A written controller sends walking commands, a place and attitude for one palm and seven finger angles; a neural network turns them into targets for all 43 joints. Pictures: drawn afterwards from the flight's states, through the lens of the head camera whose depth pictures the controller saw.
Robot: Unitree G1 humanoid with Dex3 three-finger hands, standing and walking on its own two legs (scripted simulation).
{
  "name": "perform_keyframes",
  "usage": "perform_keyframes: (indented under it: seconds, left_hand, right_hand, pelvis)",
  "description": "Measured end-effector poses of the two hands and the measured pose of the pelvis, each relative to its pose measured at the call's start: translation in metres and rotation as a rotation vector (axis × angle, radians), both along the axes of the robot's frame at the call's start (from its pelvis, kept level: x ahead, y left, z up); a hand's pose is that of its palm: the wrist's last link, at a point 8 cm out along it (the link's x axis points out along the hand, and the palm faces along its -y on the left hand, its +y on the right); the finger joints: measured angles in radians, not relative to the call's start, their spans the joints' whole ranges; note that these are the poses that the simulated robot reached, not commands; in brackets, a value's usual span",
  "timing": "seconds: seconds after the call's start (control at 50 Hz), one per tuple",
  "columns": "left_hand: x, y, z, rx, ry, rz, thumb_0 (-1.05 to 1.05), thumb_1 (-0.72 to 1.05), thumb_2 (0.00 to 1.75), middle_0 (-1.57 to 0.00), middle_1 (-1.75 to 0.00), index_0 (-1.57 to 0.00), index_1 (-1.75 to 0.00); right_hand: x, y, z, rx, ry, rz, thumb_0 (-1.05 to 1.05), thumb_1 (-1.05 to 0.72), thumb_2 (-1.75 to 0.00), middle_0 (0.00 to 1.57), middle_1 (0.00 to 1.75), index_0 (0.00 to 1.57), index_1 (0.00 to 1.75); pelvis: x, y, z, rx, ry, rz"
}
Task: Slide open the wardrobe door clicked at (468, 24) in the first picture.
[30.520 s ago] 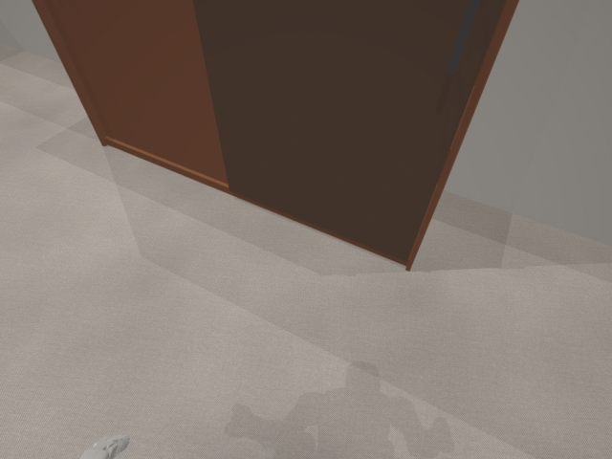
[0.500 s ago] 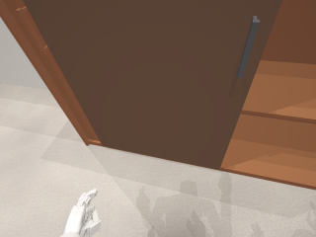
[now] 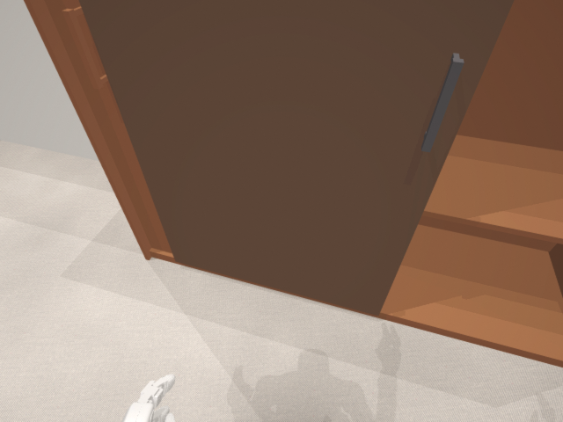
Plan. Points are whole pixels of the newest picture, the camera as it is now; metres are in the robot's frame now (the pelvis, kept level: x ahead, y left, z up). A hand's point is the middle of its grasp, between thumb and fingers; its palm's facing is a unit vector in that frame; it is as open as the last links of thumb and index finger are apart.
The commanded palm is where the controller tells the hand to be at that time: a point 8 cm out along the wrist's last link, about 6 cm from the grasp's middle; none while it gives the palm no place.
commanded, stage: stop stepping back and stand still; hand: right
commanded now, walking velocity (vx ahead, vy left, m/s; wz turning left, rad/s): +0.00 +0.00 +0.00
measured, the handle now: (440, 105) +0.67 -0.25 +0.15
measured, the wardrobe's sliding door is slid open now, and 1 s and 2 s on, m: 0.70 0.70 0.70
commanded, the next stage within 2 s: let the arm hang, fingers relaxed in 0.40 s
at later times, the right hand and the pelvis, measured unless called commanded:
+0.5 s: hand out of the picture +0.23 -0.27 +0.16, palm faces +0.40 +0.80 -0.46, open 7.4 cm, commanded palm none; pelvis +0.03 -0.01 +0.00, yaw +1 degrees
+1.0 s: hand out of the picture -0.04 -0.21 -0.18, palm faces +0.00 +0.98 -0.17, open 7.3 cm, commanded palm none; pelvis +0.00 -0.02 +0.00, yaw -2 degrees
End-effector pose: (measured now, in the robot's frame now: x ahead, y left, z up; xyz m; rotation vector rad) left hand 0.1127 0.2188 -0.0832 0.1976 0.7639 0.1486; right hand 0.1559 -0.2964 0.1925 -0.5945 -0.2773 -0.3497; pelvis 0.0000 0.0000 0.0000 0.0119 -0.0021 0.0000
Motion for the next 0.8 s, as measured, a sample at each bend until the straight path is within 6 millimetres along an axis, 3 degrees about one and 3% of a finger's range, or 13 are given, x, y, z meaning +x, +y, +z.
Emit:
perform_keyframes:
  seconds: [0.1,0.2,0.36,0.5,0.52,0.56,0.6,0.64,0.72,0.8]
  left_hand:
    - [0.017,0.010,-0.012,0.006,0.047,-0.015,0.02,0.90,0.90,-0.20,-0.30,-0.21,-0.30]
    - [0.044,0.018,-0.006,0.054,0.025,-0.016,0.02,0.91,0.90,-0.20,-0.30,-0.21,-0.30]
    - [0.088,0.011,0.023,0.053,-0.108,-0.031,0.02,0.91,0.90,-0.20,-0.30,-0.21,-0.30]
    - [0.093,0.003,0.025,0.042,-0.112,-0.037,0.01,0.91,0.90,-0.20,-0.30,-0.21,-0.30]
    - [0.092,0.002,0.022,0.031,-0.106,-0.052,0.01,0.91,0.90,-0.20,-0.30,-0.21,-0.30]
    - [0.089,0.004,0.008,0.022,-0.056,-0.101,0.01,0.91,0.90,-0.20,-0.30,-0.21,-0.30]
    - [0.083,0.009,-0.008,0.026,0.012,-0.119,0.01,0.91,0.90,-0.20,-0.30,-0.21,-0.30]
    - [0.071,0.014,-0.018,0.034,0.073,-0.112,0.01,0.91,0.90,-0.20,-0.30,-0.21,-0.30]
    - [0.034,0.026,-0.027,0.065,0.200,-0.075,0.01,0.91,0.90,-0.20,-0.30,-0.21,-0.30]
    - [-0.014,0.037,-0.029,0.104,0.363,-0.033,0.01,0.91,0.90,-0.20,-0.30,-0.21,-0.30]
  right_hand:
    - [0.002,-0.005,-0.015,0.058,0.033,-0.068,0.01,-0.89,-0.90,0.21,0.30,0.22,0.31]
    - [0.019,-0.009,-0.029,0.134,0.017,-0.097,0.01,-0.89,-0.90,0.21,0.30,0.22,0.31]
    - [0.039,-0.003,-0.015,0.073,0.007,-0.016,0.01,-0.89,-0.90,0.21,0.30,0.22,0.31]
    - [0.034,-0.010,-0.018,0.073,0.047,-0.029,0.01,-0.89,-0.90,0.21,0.30,0.22,0.31]
    - [0.035,-0.013,-0.027,0.076,0.076,-0.029,0.01,-0.89,-0.90,0.21,0.30,0.22,0.31]
    - [0.043,-0.020,-0.068,0.117,0.245,-0.041,0.00,-0.89,-0.90,0.20,0.30,0.21,0.31]
    - [0.045,-0.026,-0.127,0.197,0.486,-0.075,0.00,-0.90,-0.90,0.20,0.30,0.21,0.30]
    - [0.033,-0.022,-0.188,0.280,0.736,-0.108,0.00,-0.90,-0.90,0.20,0.30,0.20,0.30]
    - [-0.023,0.006,-0.281,0.424,1.144,-0.135,0.00,-0.91,-0.90,0.20,0.30,0.20,0.30]
    - [-0.091,0.042,-0.330,0.552,1.417,-0.149,0.01,-0.91,-0.90,0.20,0.30,0.20,0.30]
  pelvis:
    - [0.010,0.000,-0.003,0.007,0.002,0.007]
    - [0.022,-0.003,-0.005,-0.004,-0.008,-0.002]
    - [0.029,-0.003,-0.002,-0.003,0.011,0.004]
    - [0.029,-0.007,0.000,0.003,0.023,0.009]
    - [0.028,-0.009,-0.001,0.003,0.026,0.001]
    - [0.023,-0.014,-0.004,0.002,0.033,-0.012]
    - [0.018,-0.018,-0.008,-0.001,0.036,-0.022]
    - [0.013,-0.020,-0.010,-0.006,0.032,-0.026]
    - [0.005,-0.020,-0.009,-0.012,0.016,-0.027]
    - [0.000,-0.017,-0.004,-0.008,0.001,-0.027]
